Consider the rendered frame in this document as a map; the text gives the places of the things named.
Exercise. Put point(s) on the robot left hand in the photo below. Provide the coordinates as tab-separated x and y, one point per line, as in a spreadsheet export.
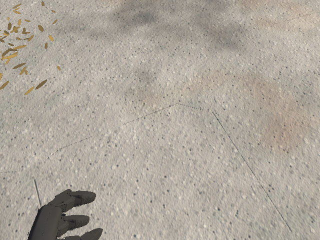
51	222

